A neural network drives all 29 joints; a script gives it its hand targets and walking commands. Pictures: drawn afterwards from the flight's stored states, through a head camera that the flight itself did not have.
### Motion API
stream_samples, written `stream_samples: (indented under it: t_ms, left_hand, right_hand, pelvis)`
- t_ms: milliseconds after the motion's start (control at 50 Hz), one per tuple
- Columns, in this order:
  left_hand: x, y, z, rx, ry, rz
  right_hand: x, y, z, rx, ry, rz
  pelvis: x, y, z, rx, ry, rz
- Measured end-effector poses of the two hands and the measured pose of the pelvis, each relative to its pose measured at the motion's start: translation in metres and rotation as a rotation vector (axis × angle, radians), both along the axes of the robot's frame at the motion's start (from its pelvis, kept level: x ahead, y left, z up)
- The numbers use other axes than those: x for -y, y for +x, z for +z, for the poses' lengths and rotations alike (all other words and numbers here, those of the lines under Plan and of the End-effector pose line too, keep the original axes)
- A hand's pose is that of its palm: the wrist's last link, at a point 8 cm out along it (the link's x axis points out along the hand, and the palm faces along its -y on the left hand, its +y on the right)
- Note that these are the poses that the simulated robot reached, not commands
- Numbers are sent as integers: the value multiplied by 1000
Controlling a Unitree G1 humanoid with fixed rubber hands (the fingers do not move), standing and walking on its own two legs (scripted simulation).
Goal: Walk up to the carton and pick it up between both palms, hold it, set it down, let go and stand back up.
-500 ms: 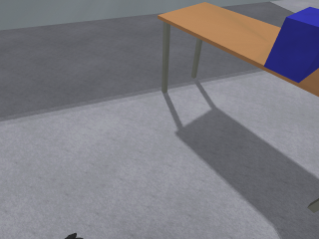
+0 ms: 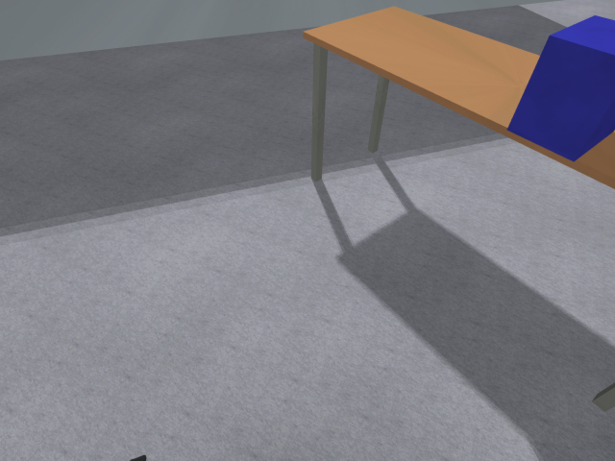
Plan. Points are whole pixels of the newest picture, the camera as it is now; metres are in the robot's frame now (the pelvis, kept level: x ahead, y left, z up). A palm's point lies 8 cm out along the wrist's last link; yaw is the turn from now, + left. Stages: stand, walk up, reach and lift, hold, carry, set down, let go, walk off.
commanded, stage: stand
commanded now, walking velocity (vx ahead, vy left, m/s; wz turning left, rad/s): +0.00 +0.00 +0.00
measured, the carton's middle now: (584, 87) +0.93 -0.62 +0.06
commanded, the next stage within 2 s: walk up in 0.06 s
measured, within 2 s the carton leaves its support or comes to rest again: neither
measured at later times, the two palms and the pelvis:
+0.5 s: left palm (141, 459) +0.16 +0.22 -0.08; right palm out of the picture +0.03 -0.35 -0.10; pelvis +0.03 -0.04 +0.00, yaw -12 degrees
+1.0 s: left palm (236, 343) +0.34 +0.13 -0.11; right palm (601, 423) +0.23 -0.40 -0.09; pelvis +0.23 -0.12 -0.01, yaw -27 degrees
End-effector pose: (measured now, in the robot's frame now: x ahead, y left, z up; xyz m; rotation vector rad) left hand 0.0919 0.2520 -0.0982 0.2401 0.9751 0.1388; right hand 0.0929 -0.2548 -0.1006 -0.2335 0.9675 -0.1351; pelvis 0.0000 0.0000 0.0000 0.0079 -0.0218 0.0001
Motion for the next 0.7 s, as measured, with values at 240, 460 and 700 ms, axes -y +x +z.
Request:
stream_samples:
  t_ms: [240, 460, 700]
  left_hand:
    - [-1, -4, -1, -16, 4, 1]
    - [15, 46, 16, -105, 63, -223]
    - [103, 136, 10, -18, 151, -297]
  right_hand:
    - [1, -5, -2, -15, 0, -6]
    - [73, -56, 2, -28, -103, -195]
    - [148, -12, -29, -24, -19, -271]
  pelvis:
    - [0, 0, 1, 1, 1, -2]
    - [28, 21, 4, 17, 11, -186]
    - [103, 86, -18, 34, -7, -335]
